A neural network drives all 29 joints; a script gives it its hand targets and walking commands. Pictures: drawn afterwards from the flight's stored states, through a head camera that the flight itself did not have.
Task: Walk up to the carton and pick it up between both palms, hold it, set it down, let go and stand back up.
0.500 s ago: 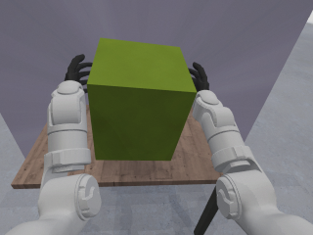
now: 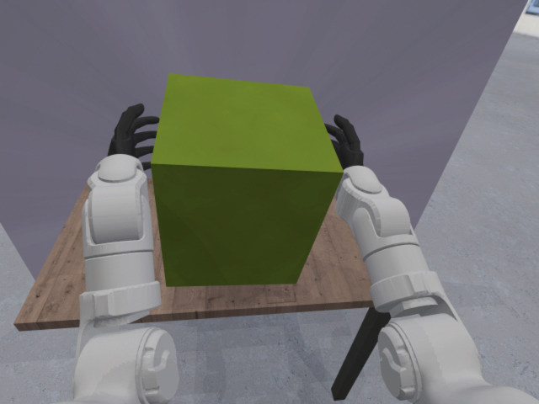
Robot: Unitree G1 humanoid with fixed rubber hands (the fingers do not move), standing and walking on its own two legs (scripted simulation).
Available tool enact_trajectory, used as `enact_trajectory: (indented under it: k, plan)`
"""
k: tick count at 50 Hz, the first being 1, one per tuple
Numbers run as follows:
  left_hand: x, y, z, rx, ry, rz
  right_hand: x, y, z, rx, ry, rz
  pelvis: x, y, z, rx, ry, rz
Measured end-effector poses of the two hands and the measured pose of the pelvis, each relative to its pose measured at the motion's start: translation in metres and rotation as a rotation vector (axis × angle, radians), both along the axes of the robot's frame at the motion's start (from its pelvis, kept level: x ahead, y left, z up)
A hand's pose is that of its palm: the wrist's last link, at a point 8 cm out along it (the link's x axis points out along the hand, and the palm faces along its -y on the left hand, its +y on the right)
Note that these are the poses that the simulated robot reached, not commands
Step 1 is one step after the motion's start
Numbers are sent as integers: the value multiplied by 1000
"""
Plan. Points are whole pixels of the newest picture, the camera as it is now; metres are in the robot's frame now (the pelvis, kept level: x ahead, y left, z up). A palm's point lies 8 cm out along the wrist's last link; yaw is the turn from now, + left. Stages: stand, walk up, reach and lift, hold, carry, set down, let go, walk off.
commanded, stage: hold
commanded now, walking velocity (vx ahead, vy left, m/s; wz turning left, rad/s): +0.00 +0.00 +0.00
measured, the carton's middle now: (237, 187) +0.40 +0.01 +0.17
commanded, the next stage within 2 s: none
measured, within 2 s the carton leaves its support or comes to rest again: neither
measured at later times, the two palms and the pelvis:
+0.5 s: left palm (128, 158) +0.37 +0.15 +0.24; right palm (347, 162) +0.37 -0.15 +0.23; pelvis +0.01 -0.01 +0.00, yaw +2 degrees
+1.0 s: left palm (123, 161) +0.37 +0.16 +0.23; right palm (344, 166) +0.37 -0.14 +0.22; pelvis +0.00 -0.01 +0.00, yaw +0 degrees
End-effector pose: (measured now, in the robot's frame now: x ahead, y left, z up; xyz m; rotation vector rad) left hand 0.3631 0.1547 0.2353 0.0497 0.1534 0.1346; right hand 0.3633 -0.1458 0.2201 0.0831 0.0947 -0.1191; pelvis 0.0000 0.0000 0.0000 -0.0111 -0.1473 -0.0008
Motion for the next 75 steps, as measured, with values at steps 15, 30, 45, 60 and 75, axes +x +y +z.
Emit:
enact_trajectory:
  k: [15,30,45,60,75]
  plan:
    - [5,-1,3,-23,4,19,11,-1,12,-50,2,21,2,-18,0,2,-3,24]
    - [6,0,4,-11,-22,-7,6,-1,10,-20,-19,-7,10,-11,0,-3,-19,26]
    - [-3,5,2,-11,-4,4,-2,5,10,-29,-8,-1,-1,-4,0,-2,-25,15]
    - [13,0,7,-8,8,21,17,0,9,-31,0,12,4,-12,1,1,12,19]
    - [-1,-1,-4,-25,-21,-20,-4,-1,6,-9,-15,-21,8,-11,-1,-4,-39,28]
